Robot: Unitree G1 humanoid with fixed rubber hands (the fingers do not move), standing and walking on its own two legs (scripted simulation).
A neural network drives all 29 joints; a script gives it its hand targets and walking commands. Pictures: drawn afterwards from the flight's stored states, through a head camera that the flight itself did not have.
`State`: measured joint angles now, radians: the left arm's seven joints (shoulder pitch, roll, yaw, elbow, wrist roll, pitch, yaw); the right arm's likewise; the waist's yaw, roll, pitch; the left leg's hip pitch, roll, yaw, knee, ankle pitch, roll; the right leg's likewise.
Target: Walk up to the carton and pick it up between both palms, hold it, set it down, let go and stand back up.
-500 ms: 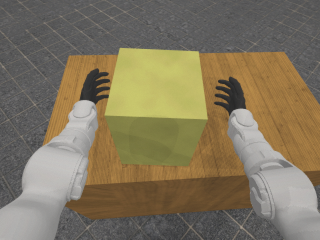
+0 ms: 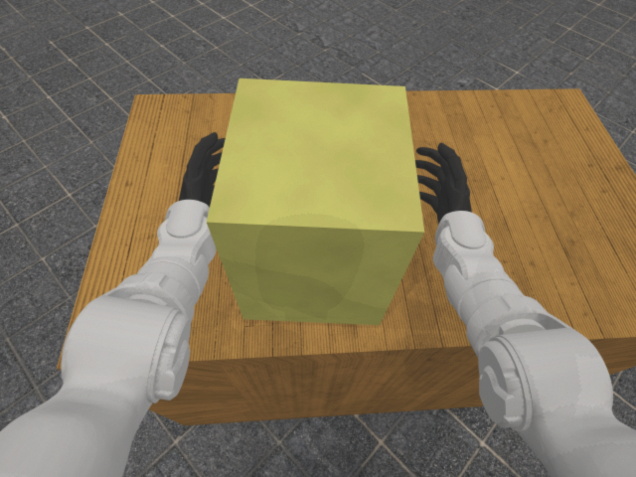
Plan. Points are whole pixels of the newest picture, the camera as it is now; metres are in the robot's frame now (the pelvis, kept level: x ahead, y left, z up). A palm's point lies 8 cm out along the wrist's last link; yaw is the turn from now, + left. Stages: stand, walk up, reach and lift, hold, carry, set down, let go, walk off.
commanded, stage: reach and lift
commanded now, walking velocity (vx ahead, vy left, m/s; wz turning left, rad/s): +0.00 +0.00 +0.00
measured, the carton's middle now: (316, 214) +0.47 +0.02 +0.03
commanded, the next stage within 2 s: none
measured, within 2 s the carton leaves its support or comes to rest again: leaves its support in 2.00 s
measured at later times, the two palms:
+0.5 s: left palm (200, 217) +0.44 +0.16 +0.06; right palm (437, 232) +0.43 -0.13 +0.06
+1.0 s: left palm (201, 219) +0.44 +0.16 +0.06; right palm (438, 230) +0.43 -0.13 +0.06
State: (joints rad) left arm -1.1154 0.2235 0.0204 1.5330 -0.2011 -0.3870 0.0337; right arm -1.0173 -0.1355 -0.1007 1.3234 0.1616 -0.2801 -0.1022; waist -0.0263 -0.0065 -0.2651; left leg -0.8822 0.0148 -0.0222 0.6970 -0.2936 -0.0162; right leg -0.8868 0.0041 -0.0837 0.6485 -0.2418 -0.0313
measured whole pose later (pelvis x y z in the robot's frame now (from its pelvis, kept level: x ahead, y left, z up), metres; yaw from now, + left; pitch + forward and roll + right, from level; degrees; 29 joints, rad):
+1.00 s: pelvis +0.03 +0.01 +0.04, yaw +1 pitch +15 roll -1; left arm -0.80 -0.03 0.56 1.11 0.42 -0.31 0.03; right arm -0.73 0.13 -0.74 1.00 -0.55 -0.36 -0.05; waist 0.00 -0.01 -0.08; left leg -0.44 0.02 0.01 0.37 -0.19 0.00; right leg -0.42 0.00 -0.09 0.30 -0.14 -0.02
